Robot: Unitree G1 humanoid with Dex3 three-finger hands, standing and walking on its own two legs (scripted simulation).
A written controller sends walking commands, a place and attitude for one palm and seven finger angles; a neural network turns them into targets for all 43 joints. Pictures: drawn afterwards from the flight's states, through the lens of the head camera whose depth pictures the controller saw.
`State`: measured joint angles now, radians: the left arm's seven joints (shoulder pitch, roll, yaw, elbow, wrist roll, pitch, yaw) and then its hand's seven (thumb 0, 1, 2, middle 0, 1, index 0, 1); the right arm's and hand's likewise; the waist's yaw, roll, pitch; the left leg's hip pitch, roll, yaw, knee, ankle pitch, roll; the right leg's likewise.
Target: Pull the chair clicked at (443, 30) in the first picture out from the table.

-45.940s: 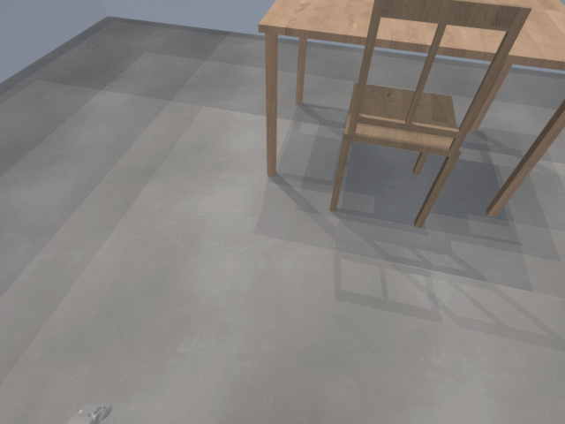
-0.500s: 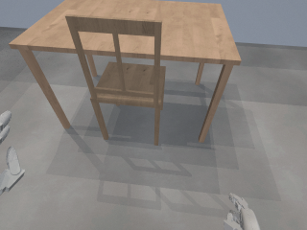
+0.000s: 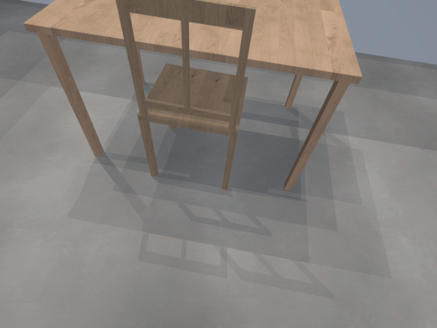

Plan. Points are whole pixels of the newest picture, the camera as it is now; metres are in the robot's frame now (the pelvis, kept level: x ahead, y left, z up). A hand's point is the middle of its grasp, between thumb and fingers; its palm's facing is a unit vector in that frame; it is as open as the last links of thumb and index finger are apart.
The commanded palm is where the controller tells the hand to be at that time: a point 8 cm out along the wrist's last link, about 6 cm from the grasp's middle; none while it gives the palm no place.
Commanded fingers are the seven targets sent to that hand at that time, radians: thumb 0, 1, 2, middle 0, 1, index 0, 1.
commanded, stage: let the arm hang, fingers relaxed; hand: left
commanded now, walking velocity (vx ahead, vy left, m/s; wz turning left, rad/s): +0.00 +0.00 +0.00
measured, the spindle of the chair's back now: (186, 69) +0.91 +0.15 -0.07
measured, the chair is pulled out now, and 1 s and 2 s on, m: -0.10 -0.10 -0.10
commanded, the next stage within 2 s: look to check the result in 0.70 s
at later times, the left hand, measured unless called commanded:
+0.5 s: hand out of the picture -0.01 +0.16 -0.17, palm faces +0.03 -0.99 -0.14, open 7.4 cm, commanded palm none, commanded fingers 0.00 0.90 0.90 -0.20 -0.30 -0.20 -0.30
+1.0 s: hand out of the picture +0.00 +0.16 -0.17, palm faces +0.02 -0.98 -0.18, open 7.4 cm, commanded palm none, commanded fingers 0.00 0.90 0.90 -0.20 -0.30 -0.20 -0.30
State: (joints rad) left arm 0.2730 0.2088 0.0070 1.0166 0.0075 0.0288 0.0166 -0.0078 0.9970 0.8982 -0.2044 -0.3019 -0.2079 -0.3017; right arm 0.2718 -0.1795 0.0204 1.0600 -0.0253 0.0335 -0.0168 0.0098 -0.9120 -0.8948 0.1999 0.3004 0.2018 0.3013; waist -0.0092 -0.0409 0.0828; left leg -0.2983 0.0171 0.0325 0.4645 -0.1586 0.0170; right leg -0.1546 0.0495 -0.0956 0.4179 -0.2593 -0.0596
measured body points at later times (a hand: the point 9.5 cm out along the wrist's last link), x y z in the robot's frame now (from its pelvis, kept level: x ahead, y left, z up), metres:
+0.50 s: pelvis +0.01 +0.01 +0.00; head +0.01 +0.01 +0.45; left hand -0.01 +0.21 -0.16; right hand -0.02 -0.19 -0.16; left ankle +0.06 +0.11 -0.74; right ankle -0.02 -0.08 -0.74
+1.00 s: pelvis +0.02 +0.00 +0.00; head +0.04 +0.00 +0.45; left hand +0.00 +0.21 -0.16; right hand -0.01 -0.20 -0.16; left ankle +0.06 +0.11 -0.74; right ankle -0.02 -0.08 -0.74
